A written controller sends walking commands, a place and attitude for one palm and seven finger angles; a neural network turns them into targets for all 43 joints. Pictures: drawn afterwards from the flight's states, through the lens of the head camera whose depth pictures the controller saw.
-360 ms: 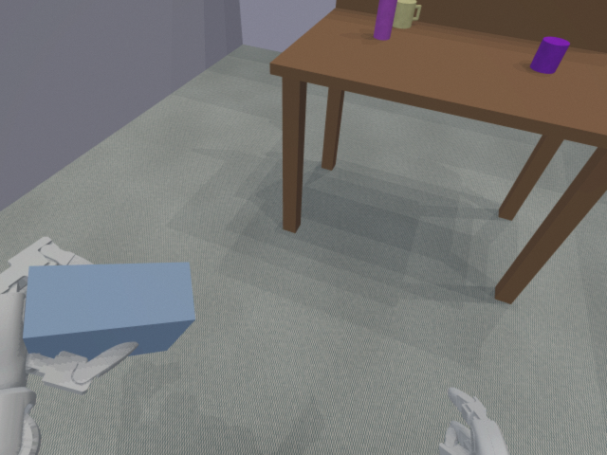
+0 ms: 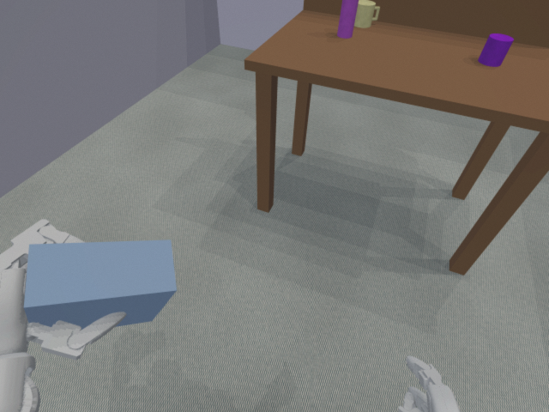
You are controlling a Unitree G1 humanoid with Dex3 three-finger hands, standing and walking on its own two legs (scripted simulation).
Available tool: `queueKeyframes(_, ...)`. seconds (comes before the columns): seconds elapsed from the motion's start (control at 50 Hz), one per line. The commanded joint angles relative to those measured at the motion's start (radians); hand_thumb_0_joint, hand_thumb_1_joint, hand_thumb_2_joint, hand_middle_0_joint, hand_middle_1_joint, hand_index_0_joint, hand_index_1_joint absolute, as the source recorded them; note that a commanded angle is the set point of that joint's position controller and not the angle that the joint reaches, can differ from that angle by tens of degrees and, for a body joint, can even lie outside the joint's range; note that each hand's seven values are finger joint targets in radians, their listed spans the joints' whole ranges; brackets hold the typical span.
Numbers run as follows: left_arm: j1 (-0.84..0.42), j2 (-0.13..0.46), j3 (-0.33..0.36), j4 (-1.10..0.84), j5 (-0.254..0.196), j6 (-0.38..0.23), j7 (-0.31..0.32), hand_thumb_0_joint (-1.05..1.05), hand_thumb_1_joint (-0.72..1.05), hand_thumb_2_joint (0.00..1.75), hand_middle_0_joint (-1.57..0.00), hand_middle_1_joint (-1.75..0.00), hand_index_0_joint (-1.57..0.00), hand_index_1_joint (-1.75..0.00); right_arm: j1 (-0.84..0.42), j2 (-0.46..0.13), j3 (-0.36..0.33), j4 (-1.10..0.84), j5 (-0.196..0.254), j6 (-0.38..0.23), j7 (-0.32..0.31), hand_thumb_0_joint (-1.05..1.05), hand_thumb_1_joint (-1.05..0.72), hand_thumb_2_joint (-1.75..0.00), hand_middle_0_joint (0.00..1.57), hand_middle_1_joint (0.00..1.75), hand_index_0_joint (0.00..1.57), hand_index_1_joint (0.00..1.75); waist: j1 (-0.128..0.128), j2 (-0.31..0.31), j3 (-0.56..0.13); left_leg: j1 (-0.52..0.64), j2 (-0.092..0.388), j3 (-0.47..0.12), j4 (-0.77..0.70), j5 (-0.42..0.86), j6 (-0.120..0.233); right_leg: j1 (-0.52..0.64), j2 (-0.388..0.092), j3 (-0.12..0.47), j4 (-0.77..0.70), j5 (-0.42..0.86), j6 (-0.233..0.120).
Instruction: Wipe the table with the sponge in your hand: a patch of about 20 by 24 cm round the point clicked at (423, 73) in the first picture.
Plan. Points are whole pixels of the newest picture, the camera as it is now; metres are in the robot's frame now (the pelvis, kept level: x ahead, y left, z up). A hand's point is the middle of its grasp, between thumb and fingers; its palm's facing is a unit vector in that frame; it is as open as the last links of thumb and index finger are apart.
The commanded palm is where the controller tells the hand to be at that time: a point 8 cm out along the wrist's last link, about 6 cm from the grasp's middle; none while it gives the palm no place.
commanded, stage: look at it before walking up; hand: left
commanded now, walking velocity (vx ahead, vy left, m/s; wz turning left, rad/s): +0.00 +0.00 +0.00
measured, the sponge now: (123, 287) +0.23 +0.20 +0.13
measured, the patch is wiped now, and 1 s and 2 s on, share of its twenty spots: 0.00 0.00 0.00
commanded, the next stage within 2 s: walk to a spot facing it in 0.04 s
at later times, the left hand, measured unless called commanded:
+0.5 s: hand (63, 268) +0.23 +0.26 +0.15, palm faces +0.46 -0.82 -0.33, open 9.8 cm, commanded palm +0.18 +0.30 +0.18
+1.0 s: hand (154, 186) +0.37 +0.20 +0.16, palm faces +0.41 -0.77 -0.48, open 9.8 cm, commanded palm +0.31 +0.25 +0.18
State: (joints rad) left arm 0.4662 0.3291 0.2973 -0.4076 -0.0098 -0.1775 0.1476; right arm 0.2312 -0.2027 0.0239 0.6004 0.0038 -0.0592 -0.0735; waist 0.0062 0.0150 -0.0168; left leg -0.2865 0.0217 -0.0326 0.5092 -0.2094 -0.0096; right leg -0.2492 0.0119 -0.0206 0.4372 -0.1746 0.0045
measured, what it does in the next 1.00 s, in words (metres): walks ahead: right foot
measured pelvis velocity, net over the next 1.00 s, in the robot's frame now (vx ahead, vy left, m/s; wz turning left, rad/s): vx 0.17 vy -0.05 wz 0.08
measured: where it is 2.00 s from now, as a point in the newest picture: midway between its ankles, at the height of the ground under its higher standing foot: (295, 370)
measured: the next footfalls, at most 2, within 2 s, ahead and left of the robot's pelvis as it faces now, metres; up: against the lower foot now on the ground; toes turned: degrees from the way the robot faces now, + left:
right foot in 0.82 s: +0.21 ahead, -0.13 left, +0.00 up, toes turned -7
left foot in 1.28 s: +0.39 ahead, +0.12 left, +0.00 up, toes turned +19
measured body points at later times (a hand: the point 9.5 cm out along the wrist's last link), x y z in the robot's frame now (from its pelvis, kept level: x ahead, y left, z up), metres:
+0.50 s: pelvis +0.03 +0.01 -0.02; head +0.01 +0.03 +0.43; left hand +0.20 +0.31 +0.17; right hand +0.18 -0.23 -0.10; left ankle +0.04 +0.13 -0.74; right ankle +0.03 -0.12 -0.73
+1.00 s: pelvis +0.17 -0.05 -0.01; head +0.19 -0.06 +0.44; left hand +0.34 +0.24 +0.18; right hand +0.34 -0.29 -0.11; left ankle +0.14 +0.09 -0.63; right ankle +0.17 -0.12 -0.74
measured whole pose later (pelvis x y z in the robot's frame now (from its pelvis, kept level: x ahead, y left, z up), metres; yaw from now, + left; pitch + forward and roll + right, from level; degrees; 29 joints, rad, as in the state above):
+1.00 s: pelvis +0.17 -0.05 -0.01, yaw +5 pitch +0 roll +1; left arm 0.51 0.35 0.35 -0.48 -0.01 -0.22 0.12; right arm 0.19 -0.24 -0.02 0.65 0.00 -0.01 -0.06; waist -0.02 0.02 0.04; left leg -0.57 0.07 0.04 1.28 -0.35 -0.03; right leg -0.24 -0.04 -0.21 0.57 -0.33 -0.06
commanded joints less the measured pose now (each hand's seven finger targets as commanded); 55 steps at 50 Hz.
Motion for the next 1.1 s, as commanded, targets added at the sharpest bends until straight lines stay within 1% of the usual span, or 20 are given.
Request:
queueKeyframes(0.0, -0.1, 0.172, 0.112, -0.24, -0.003, -0.066, 0.022, 0.0, 0.1, 1.3, -1.2, -1.6, -1.2, -1.6, -0.104, -0.118, -0.043, -0.155, -0.003, -0.059, -0.012, 0.0, -0.9, -0.9, 0.2, 0.3, 0.2, 0.3, -0.005, 0.048, -0.056, -0.058, 0.039, -0.025, -0.135, -0.076, 0.027, 0.073, -0.047, 0.066, -0.087, -0.102, -0.002)
queueKeyframes(0.14, -0.088, 0.172, 0.117, -0.257, -0.003, -0.072, 0.024, 0.0, 0.1, 1.3, -1.2, -1.6, -1.2, -1.6, -0.1, -0.118, -0.041, -0.151, -0.002, -0.068, -0.011, 0.0, -0.9, -0.9, 0.2, 0.3, 0.2, 0.3, -0.002, 0.063, -0.084, -0.081, 0.058, -0.047, -0.161, -0.081, 0.031, 0.124, -0.036, 0.039, -0.033, -0.068, 0.004)
queueKeyframes(0.24, -0.077, 0.158, 0.111, -0.219, 0.006, -0.05, 0.032, 0.0, 0.1, 1.3, -1.2, -1.6, -1.2, -1.6, -0.101, -0.12, -0.049, -0.15, -0.012, -0.05, -0.024, 0.0, -0.9, -0.9, 0.2, 0.3, 0.2, 0.3, -0.015, 0.004, -0.015, -0.151, 0.054, -0.06, -0.091, -0.452, 0.071, -0.012, -0.081, 0.11, -0.047, -0.466, -0.045)
queueKeyframes(0.36, -0.155, 0.204, 0.141, -0.239, 0.003, -0.067, 0.044, 0.0, 0.1, 1.3, -1.2, -1.6, -1.2, -1.6, -0.091, -0.105, -0.047, -0.121, -0.015, -0.049, -0.024, 0.0, -0.9, -0.9, 0.2, 0.3, 0.2, 0.3, -0.017, -0.162, -0.047, -0.216, -0.003, 0.068, 0.196, -0.194, 0.046, 0.116, -0.273, 0.307, -0.086, -0.386, -0.159)
queueKeyframes(0.4, -0.141, 0.2, 0.143, -0.244, 0.0, -0.069, 0.047, 0.0, 0.1, 1.3, -1.2, -1.6, -1.2, -1.6, -0.079, -0.101, -0.044, -0.121, -0.016, -0.047, -0.022, 0.0, -0.9, -0.9, 0.2, 0.3, 0.2, 0.3, -0.025, -0.113, -0.063, -0.083, 0.005, 0.079, 0.088, -0.195, 0.042, 0.034, -0.266, 0.248, -0.03, -0.377, -0.154)
queueKeyframes(0.42, -0.123, 0.184, 0.131, -0.235, -0.004, -0.064, 0.04, 0.0, 0.1, 1.3, -1.2, -1.6, -1.2, -1.6, -0.079, -0.113, -0.048, -0.126, -0.014, -0.045, -0.024, 0.0, -0.9, -0.9, 0.2, 0.3, 0.2, 0.3, -0.033, -0.003, -0.037, 0.025, 0.023, 0.03, -0.02, -0.26, 0.058, -0.112, -0.189, 0.159, 0.059, -0.464, -0.112)
queueKeyframes(0.46, -0.144, 0.162, 0.11, -0.317, 0.0, -0.084, 0.035, 0.0, 0.1, 1.3, -1.2, -1.6, -1.2, -1.6, -0.086, -0.133, -0.047, -0.134, -0.008, -0.044, -0.024, 0.0, -0.9, -0.9, 0.2, 0.3, 0.2, 0.3, -0.05, 0.393, 0.056, 0.097, 0.304, -0.476, -0.325, -0.513, 0.186, -0.371, 0.023, -0.07, 0.52, -0.436, -0.005)
queueKeyframes(0.48, -0.159, 0.189, 0.116, -0.301, 0.023, -0.091, 0.036, 0.0, 0.1, 1.3, -1.2, -1.6, -1.2, -1.6, -0.097, -0.1, -0.038, -0.132, -0.011, -0.058, -0.019, 0.0, -0.9, -0.9, 0.2, 0.3, 0.2, 0.3, -0.051, 0.309, 0.096, 0.038, 0.359, -0.564, -0.362, -0.572, 0.229, -0.4, -0.041, 0.012, 0.646, -0.376, -0.017)
queueKeyframes(0.52, -0.2, 0.203, 0.127, -0.309, 0.022, -0.101, 0.035, 0.0, 0.1, 1.3, -1.2, -1.6, -1.2, -1.6, -0.07, -0.104, -0.048, -0.107, -0.023, -0.078, -0.013, 0.0, -0.9, -0.9, 0.2, 0.3, 0.2, 0.3, -0.046, 0.126, 0.099, 0.102, 0.356, -0.534, -0.289, -0.326, 0.255, -0.454, -0.07, 0.038, 0.669, -0.336, -0.008)
queueKeyframes(0.54, -0.178, 0.193, 0.12, -0.301, 0.022, -0.099, 0.031, 0.0, 0.1, 1.3, -1.2, -1.6, -1.2, -1.6, -0.071, -0.119, -0.057, -0.097, -0.022, -0.084, -0.009, 0.0, -0.9, -0.9, 0.2, 0.3, 0.2, 0.3, -0.031, 0.109, 0.072, 0.152, 0.341, -0.432, -0.253, -0.171, 0.245, -0.459, -0.079, 0.023, 0.649, -0.325, 0.004)
queueKeyframes(0.62, -0.067, 0.155, 0.11, -0.301, 0.006, -0.086, 0.019, 0.0, 0.1, 1.3, -1.2, -1.6, -1.2, -1.6, -0.054, -0.117, -0.061, -0.098, -0.009, -0.097, 0.001, 0.0, -0.9, -0.9, 0.2, 0.3, 0.2, 0.3, -0.02, 0.222, -0.029, 0.229, 0.239, -0.156, -0.191, 0.098, 0.191, -0.363, -0.062, -0.075, 0.52, -0.225, 0.02)
queueKeyframes(0.72, -0.029, 0.191, 0.157, -0.269, -0.004, -0.077, 0.013, 0.0, 0.1, 1.3, -1.2, -1.6, -1.2, -1.6, -0.071, -0.111, -0.058, -0.105, -0.018, -0.082, 0.001, 0.0, -0.9, -0.9, 0.2, 0.3, 0.2, 0.3, -0.02, 0.2, -0.063, 0.184, 0.214, -0.029, -0.094, 0.247, 0.144, -0.119, -0.003, -0.181, 0.18, -0.161, 0.016)
queueKeyframes(0.76, -0.032, 0.204, 0.173, -0.258, -0.006, -0.067, 0.01, 0.0, 0.1, 1.3, -1.2, -1.6, -1.2, -1.6, -0.093, -0.106, -0.059, -0.106, -0.015, -0.063, -0.001, 0.0, -0.9, -0.9, 0.2, 0.3, 0.2, 0.3, 0.001, 0.111, -0.12, 0.038, 0.185, 0.017, 0.099, 0.241, 0.122, 0.177, -0.001, -0.175, 0.028, -0.076, 0.002)
queueKeyframes(0.78, -0.047, 0.216, 0.178, -0.257, 0.001, -0.062, 0.011, 0.0, 0.1, 1.3, -1.2, -1.6, -1.2, -1.6, -0.091, -0.094, -0.062, -0.104, -0.009, -0.054, 0.003, 0.0, -0.9, -0.9, 0.2, 0.3, 0.2, 0.3, 0.005, -0.024, -0.158, -0.11, 0.143, 0.072, 0.305, 0.135, 0.097, 0.336, -0.116, -0.038, 0.008, -0.083, -0.046)
queueKeyframes(0.8, -0.053, 0.261, 0.215, -0.259, 0.006, -0.059, 0.016, 0.0, 0.1, 1.3, -1.2, -1.6, -1.2, -1.6, -0.098, -0.072, -0.064, -0.121, -0.006, -0.045, 0.003, 0.0, -0.9, -0.9, 0.2, 0.3, 0.2, 0.3, 0.004, -0.29, -0.198, -0.349, 0.008, 0.138, 0.609, -0.213, 0.047, 0.462, -0.363, 0.372, -0.056, -0.016, -0.153)
queueKeyframes(0.82, -0.032, 0.264, 0.236, -0.238, -0.008, -0.057, 0.021, 0.0, 0.1, 1.3, -1.2, -1.6, -1.2, -1.6, -0.113, -0.095, -0.064, -0.135, -0.008, -0.043, 0.004, 0.0, -0.9, -0.9, 0.2, 0.3, 0.2, 0.3, 0.012, -0.277, -0.195, -0.454, -0.017, 0.031, 0.774, -0.348, 0.034, 0.452, -0.483, 0.534, -0.113, 0.02, -0.202)
queueKeyframes(0.86, -0.026, 0.262, 0.24, -0.241, -0.018, -0.08, 0.014, 0.0, 0.1, 1.3, -1.2, -1.6, -1.2, -1.6, -0.114, -0.106, -0.078, -0.112, -0.007, -0.044, 0.01, 0.0, -0.9, -0.9, 0.2, 0.3, 0.2, 0.3, -0.001, -0.166, -0.088, -0.451, 0.063, -0.023, 0.857, -0.244, 0.014, 0.265, -0.469, 0.482, -0.16, -0.177, -0.21)
queueKeyframes(0.92, -0.007, 0.26, 0.243, -0.298, -0.007, -0.108, 0.005, 0.0, 0.1, 1.3, -1.2, -1.6, -1.2, -1.6, -0.143, -0.091, -0.06, -0.11, -0.008, 0.001, 0.016, 0.0, -0.9, -0.9, 0.2, 0.3, 0.2, 0.3, -0.01, -0.073, -0.025, -0.447, 0.099, 0.008, 0.834, -0.139, -0.015, 0.146, -0.389, 0.199, -0.163, -0.053, -0.176)
queueKeyframes(1.02, -0.064, 0.22, 0.187, -0.324, -0.01, -0.112, 0.019, 0.0, 0.1, 1.3, -1.2, -1.6, -1.2, -1.6, -0.122, -0.097, -0.072, -0.13, -0.01, 0.002, 0.011, 0.0, -0.9, -0.9, 0.2, 0.3, 0.2, 0.3, -0.017, -0.095, -0.006, -0.365, 0.113, 0.109, 0.486, -0.035, -0.013, 0.158, -0.348, -0.031, -0.153, 0.179, -0.142)
queueKeyframes(1.08, -0.023, 0.208, 0.185, -0.312, -0.01, -0.098, 0.034, 0.0, 0.1, 1.3, -1.2, -1.6, -1.2, -1.6, -0.102, -0.088, -0.079, -0.158, -0.007, -0.009, 0.009, 0.0, -0.9, -0.9, 0.2, 0.3, 0.2, 0.3, 0.017, -0.138, -0.007, -0.303, 0.08, 0.194, 0.285, -0.037, 0.002, 0.214, -0.341, -0.054, -0.108, 0.326, -0.139)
